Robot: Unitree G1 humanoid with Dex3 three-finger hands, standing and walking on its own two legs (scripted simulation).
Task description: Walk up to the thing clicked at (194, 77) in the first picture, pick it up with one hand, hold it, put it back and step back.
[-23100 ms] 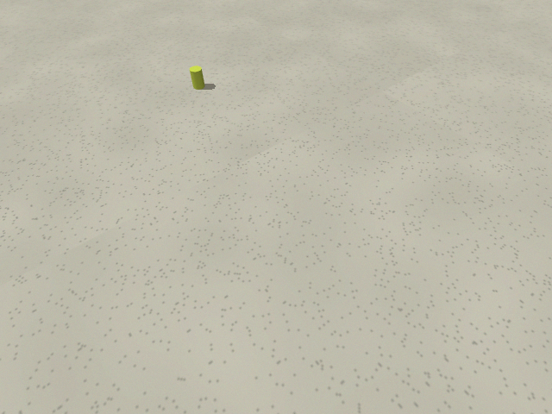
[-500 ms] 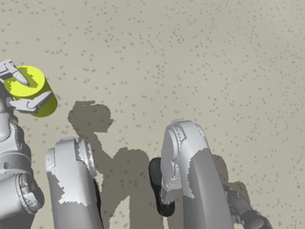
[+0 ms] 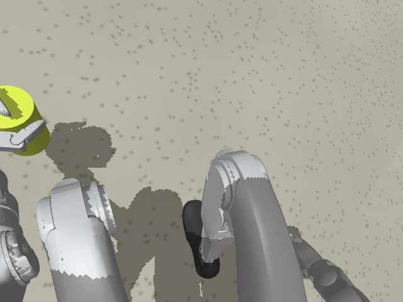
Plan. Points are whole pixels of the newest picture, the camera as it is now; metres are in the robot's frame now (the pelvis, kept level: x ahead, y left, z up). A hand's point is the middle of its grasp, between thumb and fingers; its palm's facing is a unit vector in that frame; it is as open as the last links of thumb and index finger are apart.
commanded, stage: lower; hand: left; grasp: from the side
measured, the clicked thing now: (18, 124) +0.45 +0.26 -0.15
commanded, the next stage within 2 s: loosen in 0.80 s
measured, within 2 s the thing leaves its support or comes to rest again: rests again in 1.84 s
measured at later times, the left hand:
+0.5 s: hand (19, 121) +0.46 +0.26 -0.17, palm faces +0.26 -0.96 -0.03, open 6.7 cm
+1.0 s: hand (23, 123) +0.46 +0.26 -0.18, palm faces +0.27 -0.96 -0.03, open 6.7 cm
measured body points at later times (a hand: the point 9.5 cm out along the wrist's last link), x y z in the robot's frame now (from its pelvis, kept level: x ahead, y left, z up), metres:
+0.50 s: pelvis +0.00 +0.01 -0.01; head +0.25 +0.15 +0.33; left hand +0.44 +0.31 -0.16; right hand +0.12 -0.26 -0.07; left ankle +0.08 +0.13 -0.27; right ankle +0.13 -0.12 -0.27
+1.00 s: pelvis -0.01 +0.01 -0.01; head +0.24 +0.17 +0.32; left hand +0.44 +0.31 -0.18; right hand +0.12 -0.25 -0.06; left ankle +0.08 +0.13 -0.27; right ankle +0.13 -0.12 -0.27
